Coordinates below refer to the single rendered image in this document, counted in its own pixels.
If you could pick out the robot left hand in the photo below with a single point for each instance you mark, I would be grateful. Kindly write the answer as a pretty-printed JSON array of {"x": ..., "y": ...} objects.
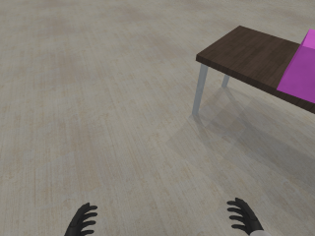
[{"x": 76, "y": 225}]

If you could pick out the table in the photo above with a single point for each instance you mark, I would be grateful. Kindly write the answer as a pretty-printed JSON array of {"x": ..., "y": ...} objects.
[{"x": 253, "y": 57}]

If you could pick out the robot right hand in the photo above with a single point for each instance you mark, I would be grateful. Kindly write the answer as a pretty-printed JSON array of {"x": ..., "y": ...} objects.
[{"x": 250, "y": 220}]

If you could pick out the carton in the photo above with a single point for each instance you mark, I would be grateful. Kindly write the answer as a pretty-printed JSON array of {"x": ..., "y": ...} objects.
[{"x": 299, "y": 77}]

